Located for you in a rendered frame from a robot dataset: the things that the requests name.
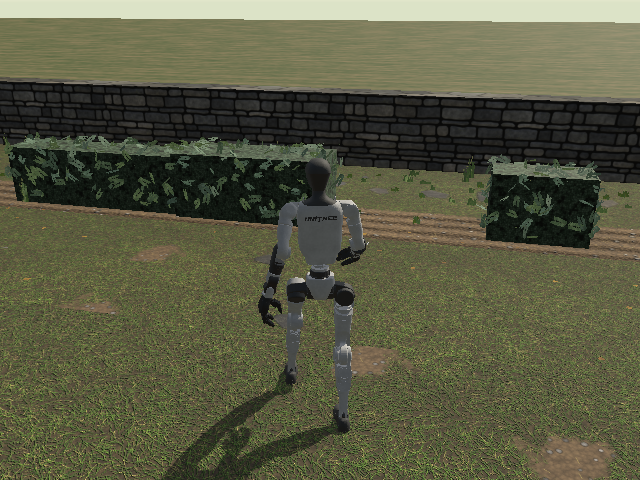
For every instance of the robot thigh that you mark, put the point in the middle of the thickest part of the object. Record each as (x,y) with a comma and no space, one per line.
(343,310)
(296,290)

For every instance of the robot right upper arm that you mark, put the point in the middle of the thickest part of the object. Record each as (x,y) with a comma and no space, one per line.
(351,211)

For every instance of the robot left hand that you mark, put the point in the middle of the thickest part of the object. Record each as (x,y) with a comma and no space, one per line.
(264,307)

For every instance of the robot right forearm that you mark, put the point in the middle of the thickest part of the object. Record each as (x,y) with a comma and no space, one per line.
(356,254)

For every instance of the robot left forearm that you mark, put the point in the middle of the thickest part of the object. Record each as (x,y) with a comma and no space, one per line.
(273,275)

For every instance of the robot left upper arm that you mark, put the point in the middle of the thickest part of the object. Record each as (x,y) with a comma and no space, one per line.
(287,213)

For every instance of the right robot thigh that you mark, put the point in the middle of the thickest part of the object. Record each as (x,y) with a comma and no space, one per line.
(343,310)

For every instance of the robot right hand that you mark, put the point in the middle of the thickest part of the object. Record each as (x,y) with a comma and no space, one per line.
(345,253)

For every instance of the left robot thigh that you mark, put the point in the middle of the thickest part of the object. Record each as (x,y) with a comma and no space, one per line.
(296,290)

